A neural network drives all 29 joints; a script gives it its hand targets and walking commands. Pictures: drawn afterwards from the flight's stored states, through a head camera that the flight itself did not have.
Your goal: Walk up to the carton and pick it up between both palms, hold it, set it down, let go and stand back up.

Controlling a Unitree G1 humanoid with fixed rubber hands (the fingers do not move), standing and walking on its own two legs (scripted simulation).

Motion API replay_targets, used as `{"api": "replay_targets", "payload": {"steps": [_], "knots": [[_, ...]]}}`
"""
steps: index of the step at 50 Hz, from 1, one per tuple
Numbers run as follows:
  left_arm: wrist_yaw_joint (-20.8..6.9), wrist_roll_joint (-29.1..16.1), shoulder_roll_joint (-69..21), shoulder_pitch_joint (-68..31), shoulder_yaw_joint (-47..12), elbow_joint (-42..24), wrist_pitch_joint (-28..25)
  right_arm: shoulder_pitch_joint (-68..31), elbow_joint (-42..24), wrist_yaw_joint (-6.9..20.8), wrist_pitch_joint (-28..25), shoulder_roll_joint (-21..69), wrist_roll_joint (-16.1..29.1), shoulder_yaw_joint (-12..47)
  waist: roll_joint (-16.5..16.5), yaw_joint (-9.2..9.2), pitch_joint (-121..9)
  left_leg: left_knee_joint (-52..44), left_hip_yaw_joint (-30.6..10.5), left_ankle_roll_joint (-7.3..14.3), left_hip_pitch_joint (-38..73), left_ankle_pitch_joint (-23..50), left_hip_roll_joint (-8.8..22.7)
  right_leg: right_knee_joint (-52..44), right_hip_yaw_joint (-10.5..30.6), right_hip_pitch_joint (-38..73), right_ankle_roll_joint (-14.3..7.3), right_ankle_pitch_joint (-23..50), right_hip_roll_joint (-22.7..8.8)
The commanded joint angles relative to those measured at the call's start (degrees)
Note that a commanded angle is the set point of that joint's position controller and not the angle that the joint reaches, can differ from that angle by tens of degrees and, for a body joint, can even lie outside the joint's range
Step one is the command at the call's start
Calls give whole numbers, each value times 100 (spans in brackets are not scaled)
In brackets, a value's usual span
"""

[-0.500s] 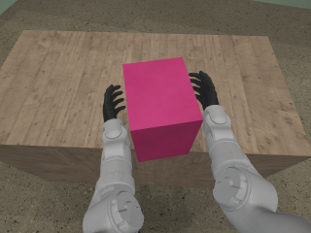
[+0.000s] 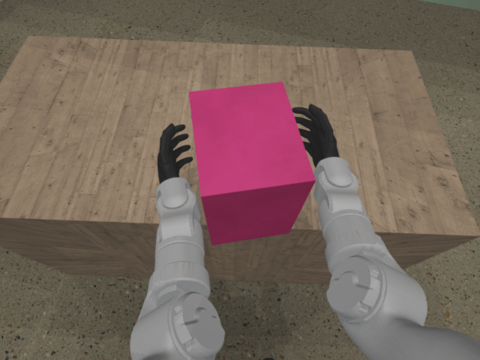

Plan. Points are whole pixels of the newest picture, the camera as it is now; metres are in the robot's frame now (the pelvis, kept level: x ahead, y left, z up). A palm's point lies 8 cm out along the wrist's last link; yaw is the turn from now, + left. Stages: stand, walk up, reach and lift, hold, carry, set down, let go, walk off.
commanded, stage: set down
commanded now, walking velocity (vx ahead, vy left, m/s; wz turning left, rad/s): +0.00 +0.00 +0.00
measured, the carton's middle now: (244, 170) +0.45 +0.05 -0.03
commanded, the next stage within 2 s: none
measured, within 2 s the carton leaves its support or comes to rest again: neither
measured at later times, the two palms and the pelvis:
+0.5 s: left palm (170, 171) +0.40 +0.18 +0.02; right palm (323, 151) +0.46 -0.08 +0.04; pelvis +0.00 +0.01 +0.00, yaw -2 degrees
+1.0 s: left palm (141, 158) +0.42 +0.23 +0.03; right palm (321, 120) +0.52 -0.07 +0.05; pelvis -0.01 +0.00 -0.02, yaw +1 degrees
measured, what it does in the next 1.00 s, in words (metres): stands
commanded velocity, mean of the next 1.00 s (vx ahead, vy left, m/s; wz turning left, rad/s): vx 0.00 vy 0.00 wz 0.00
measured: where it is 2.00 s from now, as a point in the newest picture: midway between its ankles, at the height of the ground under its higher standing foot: outside the picture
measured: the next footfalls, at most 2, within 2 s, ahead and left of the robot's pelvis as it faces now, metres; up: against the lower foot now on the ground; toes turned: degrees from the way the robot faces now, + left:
none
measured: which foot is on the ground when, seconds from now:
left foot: down 0.00-1.00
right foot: down 0.00-1.00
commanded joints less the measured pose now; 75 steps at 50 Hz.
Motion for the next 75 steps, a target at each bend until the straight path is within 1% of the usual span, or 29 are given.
{"api": "replay_targets", "payload": {"steps": [1,8,10,11,14,15,18,21,24,26,30,32,33,35,39,40,46,48,52,56,57,60,61,64,65,70,72,73,75], "knots": [[-185,49,-1183,-2648,-1157,-77,-108,-1870,507,519,243,2033,-389,1055,-69,264,-3393,361,474,381,1554,2141,-251,-40,-429,1370,413,1585,-178],[-160,71,-869,-2556,-1012,78,-136,-1922,465,490,291,1767,-301,1115,-87,404,-3322,421,490,356,1464,2317,-270,-15,-387,1477,422,1698,-160],[-130,69,-855,-2614,-1044,29,-119,-1888,558,489,354,1683,-271,1083,-6,370,-3349,379,483,328,1536,2299,-257,-29,-411,1347,420,1573,-138],[-130,61,-823,-2616,-989,99,-98,-1936,538,495,382,1691,-288,1071,-88,371,-3263,379,487,362,1560,2216,-263,-87,-397,1333,415,1445,-142],[-52,-19,-628,-2555,-985,60,-130,-1921,499,470,342,1408,-174,1096,-51,403,-3502,484,470,323,1638,2507,-252,-44,-400,1215,408,1602,-102],[-17,-24,-411,-2489,-881,108,-139,-1898,500,431,368,1233,-101,1145,-122,480,-3509,477,490,352,1612,2541,-262,-49,-362,1306,412,1622,-100],[202,-280,93,-2473,-1052,61,-185,-2046,517,272,368,479,361,1361,131,559,-3655,607,447,219,1742,2951,-236,-32,-329,1148,347,1739,-9],[404,-719,587,-2571,-1270,181,-307,-2299,532,94,325,-27,922,1862,-31,681,-4039,740,445,218,1493,2864,-243,-11,-228,1204,313,1922,25],[710,-1435,1172,-2814,-1857,90,-477,-2530,697,-177,267,-851,1777,2412,241,673,-4501,900,376,93,1252,2853,-225,127,-175,1101,217,2046,77],[838,-1935,1457,-3047,-2231,355,-529,-2893,799,-320,262,-1162,2390,2965,159,729,-4795,1068,305,69,1075,2770,-203,216,-139,984,182,2081,120],[881,-2599,1816,-3171,-2707,1052,-603,-3397,1074,-451,254,-1657,3259,3688,58,826,-4907,1221,212,42,614,2225,-174,377,-117,933,181,1824,115],[860,-2815,1997,-3142,-2875,1395,-653,-3593,1127,-502,161,-1978,3518,3869,-10,839,-5126,1317,174,20,546,2117,-148,479,-159,821,187,1736,153],[858,-2900,2132,-3235,-2865,1491,-689,-3745,1145,-513,117,-2126,3656,3959,-27,911,-5233,1359,176,11,513,2086,-143,504,-176,752,193,1682,159],[829,-3111,2232,-3314,-3034,1730,-751,-3904,1260,-521,7,-2375,3815,4031,-148,852,-5339,1457,161,-23,532,2145,-91,561,-243,526,185,1642,202],[717,-3437,2380,-3595,-3297,1919,-871,-4122,1555,-519,-171,-2795,3992,4124,-317,669,-5581,1599,97,-143,578,2515,-42,636,-298,484,225,2186,238],[688,-3460,2434,-3651,-3306,2053,-872,-4193,1675,-492,-175,-2845,4045,4188,-322,694,-5484,1563,87,-147,488,2466,-33,654,-309,441,225,2205,230],[545,-3585,2497,-3815,-3435,1499,-1009,-4189,1878,-436,-274,-2966,4189,4327,-310,480,-5954,1523,76,-267,386,2881,-75,753,-322,1000,356,3386,214],[528,-3586,2493,-3885,-3494,1221,-1027,-4159,1844,-423,-284,-3035,4175,4274,-162,425,-6269,1466,57,-343,466,3025,-75,752,-342,1092,379,3708,207],[522,-3441,2603,-3939,-3311,746,-883,-4196,1542,-352,-223,-3062,4320,4424,-105,519,-6509,1339,58,-356,425,3122,-141,801,-321,1499,450,4293,168],[534,-3302,2582,-3944,-3339,586,-543,-4274,1474,-312,-52,-3216,4462,4467,106,533,-6400,1172,24,-382,561,3037,-158,697,-306,1572,426,4275,147],[545,-3259,2600,-3895,-3243,545,-452,-4242,1431,-313,-20,-3198,4479,4509,46,601,-6345,1142,48,-357,579,3040,-165,692,-312,1580,456,4305,155],[536,-3212,2602,-3747,-3206,474,-191,-4231,1218,-333,67,-3302,4593,4621,-11,602,-6288,1117,24,-340,742,3101,-182,698,-318,1721,507,4593,155],[529,-3126,2621,-3668,-3116,615,-82,-4313,1176,-336,112,-3305,4631,4724,-149,697,-6117,1061,31,-288,712,3106,-192,710,-297,1849,547,4756,142],[537,-3150,2677,-3801,-3044,479,99,-4417,1036,-345,230,-3354,4714,4778,-222,701,-5923,864,19,-212,705,2890,-197,713,-294,1909,631,4587,143],[533,-3159,2672,-3862,-3006,529,158,-4507,1048,-335,291,-3303,4772,4900,-320,772,-5758,855,-8,-182,805,2840,-194,657,-306,1812,630,4538,132],[488,-3277,2871,-3971,-2872,834,413,-4743,987,-366,624,-3243,4812,5097,-908,773,-5250,557,21,24,533,2039,-225,592,-235,2197,720,4214,75],[489,-3341,2911,-4204,-2904,921,444,-4793,1122,-383,763,-3272,4752,5004,-849,670,-5106,421,36,33,544,1705,-206,558,-233,2092,721,3792,61],[497,-3386,2926,-4303,-2942,913,435,-4819,1147,-386,819,-3209,4752,5001,-785,708,-4981,429,45,33,613,1664,-200,478,-234,1961,691,3536,66],[520,-3543,2968,-4645,-3059,1005,382,-4968,1190,-350,912,-3156,4728,4929,-821,637,-4884,402,47,40,553,1270,-186,357,-202,1746,624,2926,31]]}}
